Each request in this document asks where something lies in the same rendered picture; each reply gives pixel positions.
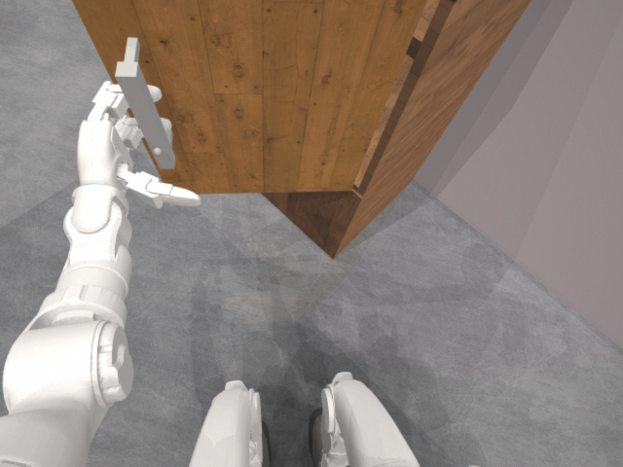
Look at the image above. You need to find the left robot upper arm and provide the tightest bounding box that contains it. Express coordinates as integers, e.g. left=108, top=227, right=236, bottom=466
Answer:
left=0, top=320, right=134, bottom=467

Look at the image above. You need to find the cupboard door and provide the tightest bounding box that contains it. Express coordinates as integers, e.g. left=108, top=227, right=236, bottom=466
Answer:
left=72, top=0, right=427, bottom=195

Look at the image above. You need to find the robot right thigh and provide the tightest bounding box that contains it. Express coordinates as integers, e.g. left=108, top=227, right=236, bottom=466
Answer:
left=321, top=379, right=420, bottom=467

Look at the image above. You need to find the right robot shin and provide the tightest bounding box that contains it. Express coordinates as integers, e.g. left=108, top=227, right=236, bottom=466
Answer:
left=320, top=372, right=352, bottom=467

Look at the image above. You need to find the handle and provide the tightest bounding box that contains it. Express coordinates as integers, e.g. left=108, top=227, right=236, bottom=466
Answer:
left=115, top=37, right=175, bottom=169

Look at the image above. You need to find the robot left forearm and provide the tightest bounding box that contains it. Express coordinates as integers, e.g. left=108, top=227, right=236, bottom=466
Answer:
left=2, top=184, right=132, bottom=411

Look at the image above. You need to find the robot left hand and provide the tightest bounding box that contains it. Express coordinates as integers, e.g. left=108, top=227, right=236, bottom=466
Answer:
left=77, top=81, right=201, bottom=208

